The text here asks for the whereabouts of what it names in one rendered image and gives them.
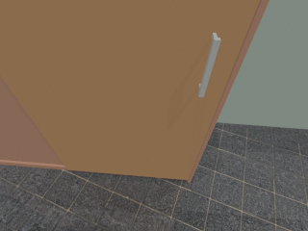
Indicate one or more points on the wardrobe door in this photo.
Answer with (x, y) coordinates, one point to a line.
(113, 84)
(20, 138)

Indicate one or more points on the handle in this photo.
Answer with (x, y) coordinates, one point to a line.
(209, 65)

